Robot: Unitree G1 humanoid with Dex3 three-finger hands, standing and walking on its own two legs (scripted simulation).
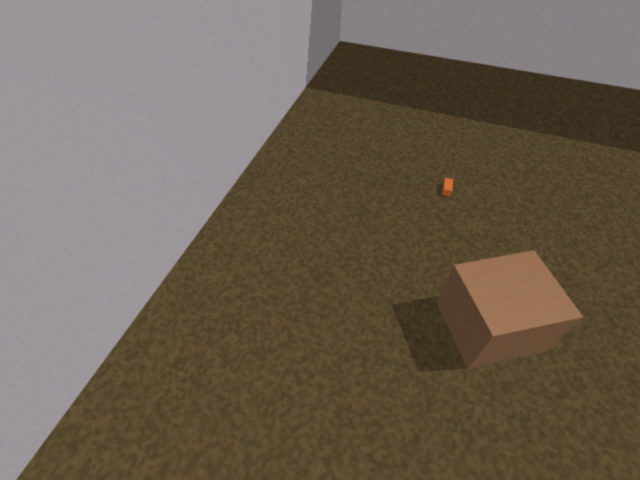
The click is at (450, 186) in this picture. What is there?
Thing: small brick
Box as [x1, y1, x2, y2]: [442, 178, 452, 195]
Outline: 445,178 443,182 442,194 450,195 452,189 452,179
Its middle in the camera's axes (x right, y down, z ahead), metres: +0.61 -0.25 +1.83
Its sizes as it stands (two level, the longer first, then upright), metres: 0.083 0.039 0.036
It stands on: the floor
